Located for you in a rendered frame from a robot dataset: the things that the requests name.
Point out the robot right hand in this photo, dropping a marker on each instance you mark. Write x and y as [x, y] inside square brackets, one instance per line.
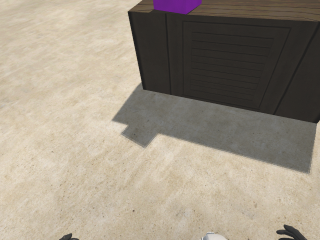
[290, 231]

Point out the pedestal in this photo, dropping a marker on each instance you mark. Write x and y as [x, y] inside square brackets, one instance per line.
[256, 55]

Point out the carton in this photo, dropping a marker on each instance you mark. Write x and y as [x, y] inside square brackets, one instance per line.
[176, 6]

